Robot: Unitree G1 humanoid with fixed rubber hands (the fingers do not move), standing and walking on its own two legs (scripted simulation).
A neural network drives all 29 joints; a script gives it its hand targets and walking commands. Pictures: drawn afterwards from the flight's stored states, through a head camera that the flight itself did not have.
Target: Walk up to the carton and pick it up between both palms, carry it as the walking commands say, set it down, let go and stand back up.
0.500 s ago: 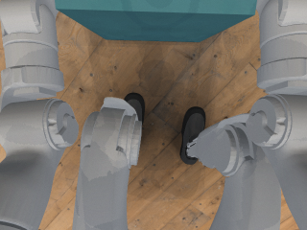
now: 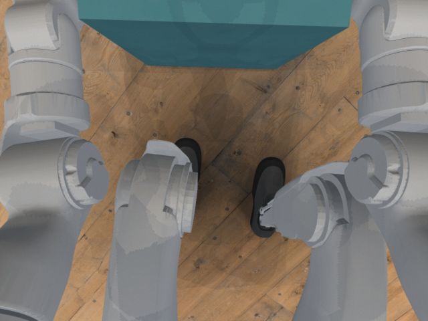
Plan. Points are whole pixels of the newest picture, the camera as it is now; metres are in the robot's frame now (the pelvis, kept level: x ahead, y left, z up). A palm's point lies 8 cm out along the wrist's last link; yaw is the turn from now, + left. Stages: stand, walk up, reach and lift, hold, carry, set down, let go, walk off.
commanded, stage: set down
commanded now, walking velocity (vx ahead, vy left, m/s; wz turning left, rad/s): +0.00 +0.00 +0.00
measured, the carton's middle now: out of the picture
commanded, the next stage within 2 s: none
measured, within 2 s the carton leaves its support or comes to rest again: rests again in 1.02 s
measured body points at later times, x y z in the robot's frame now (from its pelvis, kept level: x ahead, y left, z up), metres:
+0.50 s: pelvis +0.00 +0.00 +0.00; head +0.37 +0.07 +0.23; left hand +0.53 +0.29 -0.17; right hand +0.60 -0.07 -0.16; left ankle +0.13 +0.11 -0.36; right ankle +0.12 -0.10 -0.36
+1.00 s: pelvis +0.01 +0.00 -0.01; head +0.39 +0.07 +0.21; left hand +0.53 +0.29 -0.19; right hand +0.60 -0.07 -0.19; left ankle +0.13 +0.11 -0.36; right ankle +0.12 -0.10 -0.36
